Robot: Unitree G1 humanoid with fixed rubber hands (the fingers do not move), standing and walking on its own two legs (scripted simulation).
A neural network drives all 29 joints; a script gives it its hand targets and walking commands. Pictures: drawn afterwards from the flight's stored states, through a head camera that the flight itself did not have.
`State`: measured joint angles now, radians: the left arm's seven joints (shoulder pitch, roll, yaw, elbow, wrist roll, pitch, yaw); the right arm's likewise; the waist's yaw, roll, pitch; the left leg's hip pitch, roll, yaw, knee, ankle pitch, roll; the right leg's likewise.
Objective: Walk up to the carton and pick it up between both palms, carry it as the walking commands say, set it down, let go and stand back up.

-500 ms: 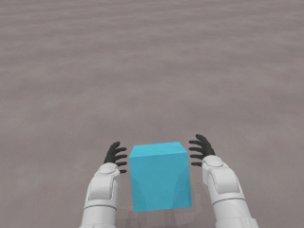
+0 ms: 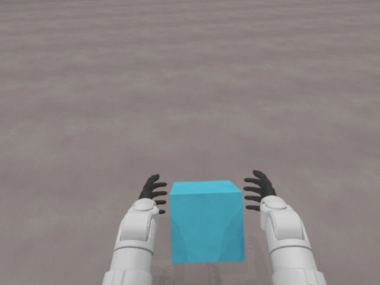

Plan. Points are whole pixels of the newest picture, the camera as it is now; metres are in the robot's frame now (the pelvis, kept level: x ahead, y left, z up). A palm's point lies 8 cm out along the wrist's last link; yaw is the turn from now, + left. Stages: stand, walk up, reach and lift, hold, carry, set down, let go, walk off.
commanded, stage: hold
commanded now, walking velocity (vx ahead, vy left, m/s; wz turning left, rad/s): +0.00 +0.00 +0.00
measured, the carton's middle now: (204, 216) +0.34 -0.04 -0.11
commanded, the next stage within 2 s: set down in 0.74 s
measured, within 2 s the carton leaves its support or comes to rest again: neither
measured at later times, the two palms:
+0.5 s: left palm (157, 194) +0.32 +0.08 +0.05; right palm (274, 188) +0.30 -0.18 +0.06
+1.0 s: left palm (149, 206) +0.31 +0.10 +0.02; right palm (268, 203) +0.28 -0.17 +0.03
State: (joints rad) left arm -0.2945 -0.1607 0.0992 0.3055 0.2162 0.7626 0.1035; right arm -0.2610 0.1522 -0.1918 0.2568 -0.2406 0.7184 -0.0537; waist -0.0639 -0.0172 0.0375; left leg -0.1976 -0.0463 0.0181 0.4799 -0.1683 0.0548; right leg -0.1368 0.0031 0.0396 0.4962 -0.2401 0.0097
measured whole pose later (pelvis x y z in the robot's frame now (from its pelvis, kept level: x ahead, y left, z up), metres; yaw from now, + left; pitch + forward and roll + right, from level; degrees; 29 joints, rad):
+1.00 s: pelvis +0.01 +0.00 +0.00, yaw -1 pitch -8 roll -1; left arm -0.30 -0.16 0.16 0.44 0.27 0.72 0.06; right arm -0.29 0.16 -0.24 0.40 -0.29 0.70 0.01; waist -0.07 -0.01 0.03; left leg -0.14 -0.07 -0.05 0.46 -0.19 0.05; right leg -0.08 0.03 0.09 0.45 -0.24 0.01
